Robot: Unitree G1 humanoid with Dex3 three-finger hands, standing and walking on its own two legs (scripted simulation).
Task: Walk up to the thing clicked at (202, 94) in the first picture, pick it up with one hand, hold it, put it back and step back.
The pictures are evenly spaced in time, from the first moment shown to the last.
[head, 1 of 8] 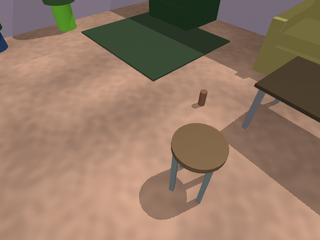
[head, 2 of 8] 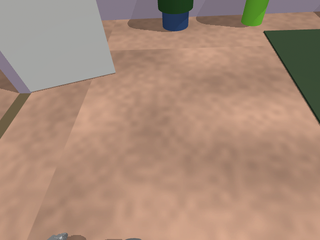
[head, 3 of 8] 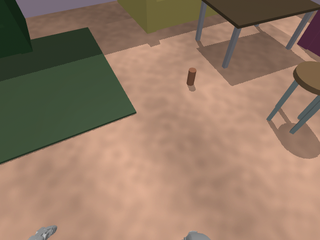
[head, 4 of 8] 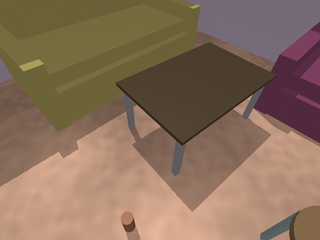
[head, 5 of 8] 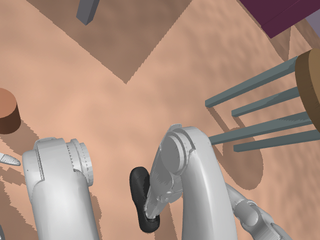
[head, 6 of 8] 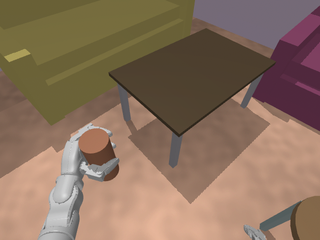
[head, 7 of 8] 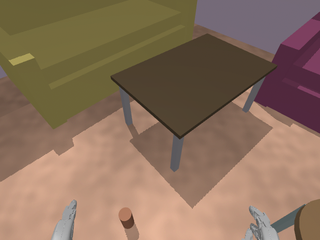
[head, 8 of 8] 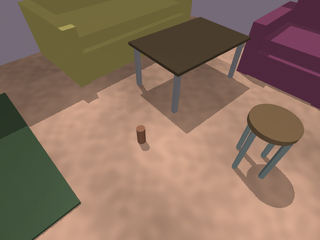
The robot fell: no
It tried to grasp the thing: yes
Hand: left
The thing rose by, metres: 0.70
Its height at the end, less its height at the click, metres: +0.00
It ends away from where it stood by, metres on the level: 0.01
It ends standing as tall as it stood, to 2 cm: yes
